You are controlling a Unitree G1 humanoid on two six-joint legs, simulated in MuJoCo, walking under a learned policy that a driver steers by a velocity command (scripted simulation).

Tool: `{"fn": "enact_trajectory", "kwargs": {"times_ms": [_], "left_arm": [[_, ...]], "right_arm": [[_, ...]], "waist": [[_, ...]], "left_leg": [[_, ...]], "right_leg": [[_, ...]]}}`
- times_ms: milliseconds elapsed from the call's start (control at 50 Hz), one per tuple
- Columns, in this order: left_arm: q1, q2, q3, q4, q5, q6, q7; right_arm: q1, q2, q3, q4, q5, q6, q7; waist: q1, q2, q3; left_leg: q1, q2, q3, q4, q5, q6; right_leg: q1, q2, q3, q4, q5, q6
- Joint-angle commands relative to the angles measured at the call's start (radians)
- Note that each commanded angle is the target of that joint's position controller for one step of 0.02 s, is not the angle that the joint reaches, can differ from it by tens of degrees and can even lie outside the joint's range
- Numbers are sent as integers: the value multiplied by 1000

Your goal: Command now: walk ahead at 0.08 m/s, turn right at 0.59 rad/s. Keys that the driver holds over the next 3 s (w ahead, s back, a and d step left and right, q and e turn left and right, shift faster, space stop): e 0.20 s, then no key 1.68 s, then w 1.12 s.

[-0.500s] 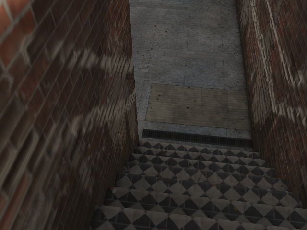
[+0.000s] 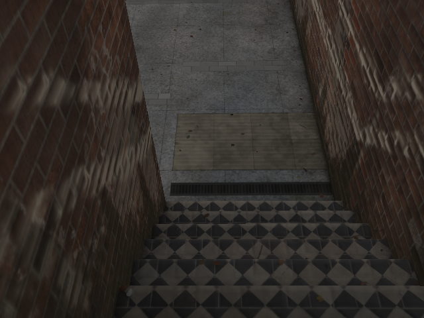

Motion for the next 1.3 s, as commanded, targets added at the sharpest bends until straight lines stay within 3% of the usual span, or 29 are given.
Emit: {"fn": "enact_trajectory", "kwargs": {"times_ms": [20, 40, 60, 100, 180, 240, 260, 280, 300, 340, 380, 400, 440, 480, 600, 760, 800, 820, 880, 940, 1000, 1020, 1060, 1160, 1200, 1220, 1240, 1260, 1300], "left_arm": [[411, 41, 6, 130, -7, -10, 55], [368, 44, 10, 115, -4, -10, 51], [216, 22, 1, 39, -27, 5, 54], [-47, 147, 15, -90, 39, 41, 23], [74, 171, 20, -66, -2, 47, 32], [25, 212, 19, -94, 6, 65, -23], [82, 135, 22, -96, -45, 59, -52], [189, 65, 32, -152, -77, 38, -55], [114, 95, 28, -280, -81, 47, -30], [-68, 80, 1, -269, -89, 45, 7], [222, -61, -51, -248, -99, 63, -33], [130, -53, -69, -269, -106, 65, -46], [53, 2, -71, -321, -137, 84, -64], [-31, 36, -72, -369, -140, 67, -53], [-207, 89, -71, -473, -163, 49, -81], [-278, 33, -133, -448, -124, 40, -124], [-319, 68, -107, -402, -97, 38, -117], [-241, 159, 4, -333, -157, 122, -23], [-280, 37, -23, -336, -149, 200, 20], [-223, 30, -16, -288, -119, 221, 10], [-93, 105, 6, -231, -93, 219, 2], [-92, 145, 10, -225, -85, 218, 20], [-223, 153, 6, -269, -70, 207, 69], [-484, 59, 5, -285, -98, 207, 71], [-438, 59, 25, -247, -108, 231, 34], [-345, 91, 50, -219, -107, 236, 12], [-244, 131, 65, -214, -105, 240, -7], [-138, 79, 49, -214, -72, 232, -21], [-83, 89, 37, -207, -39, 226, -11]], "right_arm": [[-128, -3, 5, -76, -26, 9, -12], [-146, 6, 8, -83, -24, 16, -8], [-108, -9, 20, -38, -5, 26, 15], [-33, -15, 18, -52, 38, 44, 3], [43, -34, -4, -66, 53, 58, -3], [378, -178, -105, 21, 70, 38, -39], [468, -289, -141, 42, 18, 21, -45], [372, -360, -142, -28, 14, -7, -12], [337, -341, -141, 3, 48, -11, 29], [428, -181, -97, -7, 44, -44, 32], [237, -40, -28, 9, 43, -63, 57], [110, -15, -8, -39, 77, -68, 62], [159, -114, -8, -34, 90, -84, 34], [148, -103, 21, -66, 42, -80, -9], [282, -216, -5, -55, 104, -73, 7], [245, -60, 29, -87, 128, -73, 20], [331, -81, 14, -73, 84, -69, 19], [505, -175, -51, 63, 184, -10, -64], [423, -145, -46, 37, 162, 65, -86], [354, -171, -63, 31, 166, 92, -82], [95, -221, -93, -33, 143, 88, -100], [88, -181, -90, -41, 147, 89, -103], [107, -149, -104, -36, 142, 112, -81], [550, -16, -65, 137, 107, 130, -99], [717, -37, -39, 168, 117, 102, -107], [697, -94, -29, 136, 115, 85, -99], [483, -166, -42, 81, 136, 89, -98], [261, -319, -95, 10, 199, 90, -122], [32, -296, -118, -22, 198, 78, -127]], "waist": [[120, -127, 46], [101, -153, 55], [71, 10, 95], [-60, -72, 106], [-14, -94, 102], [-184, -42, -65], [-196, 138, -152], [-51, 266, -215], [-80, 293, -246], [-134, 52, -73], [121, 31, -3], [114, 0, 16], [37, 8, -29], [-22, -41, -38], [-122, 62, -55], [-141, -83, 9], [-175, -31, 16], [-166, -100, -254], [-134, 68, -54], [-93, 182, 103], [63, 43, 229], [69, -128, 248], [4, -158, 225], [-323, -20, -18], [-372, 217, 28], [-282, 348, 96], [-109, 248, 140], [-40, 408, 149], [50, 345, 144]], "left_leg": [[-552, 67, -182, -246, -22, -19], [-523, 55, -178, -251, -41, -7], [-250, 58, -161, -550, 346, 19], [491, 6, 0, -402, 408, 30], [502, 30, -58, -855, 238, 90], [1097, 17, 112, -933, 188, 163], [1267, 154, -18, -788, 519, 278], [1330, 268, -52, -503, 1163, 377], [1142, 401, -451, -739, 453, 516], [952, 236, -154, -752, 233, 301], [497, 328, -305, -809, 360, 391], [428, 252, -252, -897, 93, 321], [431, 179, -218, -884, -139, 245], [655, 184, -307, -803, -147, 201], [696, 179, -335, -867, -294, 175], [717, 84, -142, -971, -459, 101], [812, 52, -82, -949, -476, 73], [788, 166, 24, -826, 113, 96], [737, 141, 50, -824, 203, 106], [436, 113, 44, -1034, -488, 91], [85, 51, 142, -1084, -889, 72], [171, 3, 193, -929, -823, 74], [461, 3, 21, -632, -534, 120], [1006, -99, 174, -481, -240, 130], [961, -10, 85, -769, -539, 26], [806, 100, -105, -973, -680, 4], [567, 176, -328, -1112, -1131, 41], [253, 301, -506, -1284, -1335, 156], [-12, 214, -224, -1328, -956, 174]], "right_leg": [[561, -314, 629, -76, 442, -280], [490, -308, 673, -88, 433, -296], [197, -229, 528, -40, 113, -243], [-550, -129, 381, -150, -332, -205], [-196, -163, 526, 60, 0, -184], [-317, -43, 322, 486, 121, -39], [-488, 72, 165, 914, -128, 48], [-771, 159, 18, 1304, -361, 73], [-874, 147, 59, 1306, -317, 78], [-915, 29, -4, 1344, -195, 74], [-615, -121, 134, 1265, 79, 119], [-589, -113, 83, 1213, -9, 165], [-529, -109, 17, 1243, -147, 228], [-773, -167, 150, 1144, 135, 257], [-707, -162, 96, 1175, -327, 260], [-352, -117, 97, 452, -247, 120], [-423, -94, 114, 437, -362, 47], [-56, -74, -21, 509, -348, -47], [-244, -9, -57, 590, -463, -48], [-158, 32, -159, 625, -430, -82], [52, 39, -49, 313, -310, -147], [-94, -33, 154, 34, -504, -172], [-473, -181, 544, -213, -741, -269], [-758, -83, 28, 322, -706, -118], [-689, 123, -294, 789, -684, -26], [-593, 193, -347, 1126, -665, -27], [-495, 155, -252, 1165, -530, -41], [-213, 122, -223, 1147, -360, -36], [234, 115, -183, 1002, -272, -115]]}}
Next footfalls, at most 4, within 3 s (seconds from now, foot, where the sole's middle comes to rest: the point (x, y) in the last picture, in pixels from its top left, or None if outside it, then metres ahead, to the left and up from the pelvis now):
0.24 left None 0.21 0.22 -0.94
0.72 right None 0.08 0.00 -0.73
1.32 right None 0.03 0.10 -0.73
1.72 left None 0.21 0.27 -0.94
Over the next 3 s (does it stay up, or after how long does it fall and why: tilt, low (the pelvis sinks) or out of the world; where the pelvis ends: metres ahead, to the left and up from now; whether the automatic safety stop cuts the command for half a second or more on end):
stays up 0.29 0.03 -0.25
